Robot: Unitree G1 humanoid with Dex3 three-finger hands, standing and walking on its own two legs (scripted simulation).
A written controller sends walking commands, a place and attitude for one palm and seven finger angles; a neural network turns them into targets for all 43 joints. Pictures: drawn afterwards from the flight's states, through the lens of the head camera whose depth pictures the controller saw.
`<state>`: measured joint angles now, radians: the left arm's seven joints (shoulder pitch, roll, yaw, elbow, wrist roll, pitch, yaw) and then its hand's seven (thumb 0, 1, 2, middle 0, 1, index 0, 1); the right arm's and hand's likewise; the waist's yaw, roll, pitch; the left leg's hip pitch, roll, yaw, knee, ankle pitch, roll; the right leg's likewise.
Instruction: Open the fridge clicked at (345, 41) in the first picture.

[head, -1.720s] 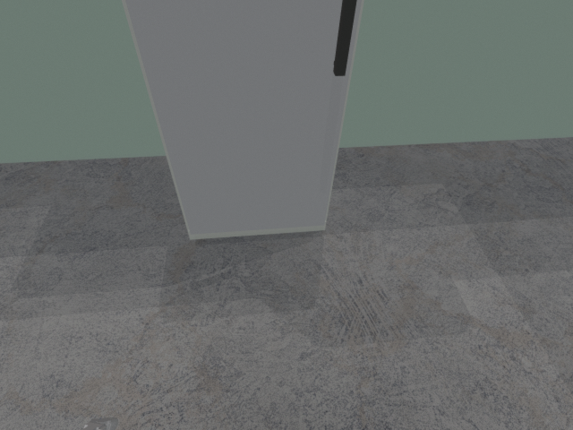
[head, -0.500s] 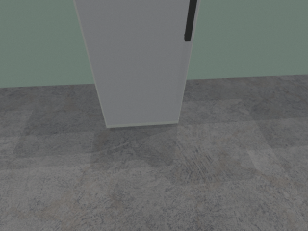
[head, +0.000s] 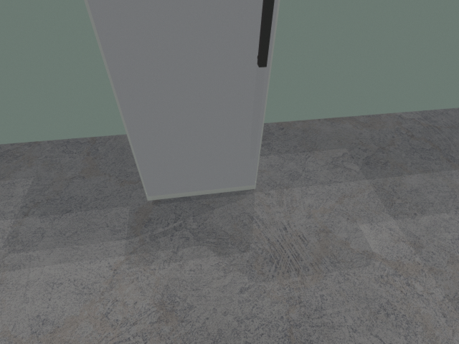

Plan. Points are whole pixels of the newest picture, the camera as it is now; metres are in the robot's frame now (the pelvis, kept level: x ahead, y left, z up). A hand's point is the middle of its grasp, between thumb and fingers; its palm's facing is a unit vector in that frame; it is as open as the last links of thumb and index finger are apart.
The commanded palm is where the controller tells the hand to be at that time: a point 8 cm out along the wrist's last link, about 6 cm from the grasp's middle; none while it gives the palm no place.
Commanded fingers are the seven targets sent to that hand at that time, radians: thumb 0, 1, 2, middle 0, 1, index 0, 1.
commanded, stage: walk to a spot facing it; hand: right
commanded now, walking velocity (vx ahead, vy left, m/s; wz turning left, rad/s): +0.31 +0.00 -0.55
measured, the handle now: (266, 3) +1.02 -0.05 +0.22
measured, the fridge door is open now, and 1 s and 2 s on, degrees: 0 0 0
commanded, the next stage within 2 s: turn to face it in 0.30 s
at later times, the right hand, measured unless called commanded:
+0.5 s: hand out of the picture +0.14 -0.26 -0.17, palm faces +0.16 +0.97 -0.16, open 7.3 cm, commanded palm none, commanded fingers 0.00 -0.90 -0.90 0.20 0.30 0.20 0.30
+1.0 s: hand (344, 282) +0.32 -0.25 -0.17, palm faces +0.00 +0.98 -0.21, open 7.4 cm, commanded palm none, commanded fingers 0.00 -0.90 -0.90 0.20 0.30 0.20 0.30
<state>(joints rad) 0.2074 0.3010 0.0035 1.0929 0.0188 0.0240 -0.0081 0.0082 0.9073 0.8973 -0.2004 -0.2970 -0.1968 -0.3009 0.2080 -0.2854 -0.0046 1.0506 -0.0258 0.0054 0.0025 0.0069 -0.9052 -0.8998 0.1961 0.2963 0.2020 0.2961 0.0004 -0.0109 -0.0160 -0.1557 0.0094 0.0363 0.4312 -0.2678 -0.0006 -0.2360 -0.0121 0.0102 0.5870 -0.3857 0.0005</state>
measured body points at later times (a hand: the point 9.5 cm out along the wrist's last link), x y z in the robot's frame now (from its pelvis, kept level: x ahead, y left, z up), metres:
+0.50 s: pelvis +0.13 -0.09 +0.00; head +0.14 -0.10 +0.45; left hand +0.10 +0.12 -0.15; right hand +0.13 -0.32 -0.16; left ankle +0.23 +0.04 -0.67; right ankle +0.06 -0.14 -0.74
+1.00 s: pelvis +0.25 -0.07 -0.01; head +0.28 -0.06 +0.44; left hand +0.33 +0.18 -0.15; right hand +0.32 -0.31 -0.16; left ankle +0.31 +0.01 -0.74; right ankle +0.27 -0.22 -0.70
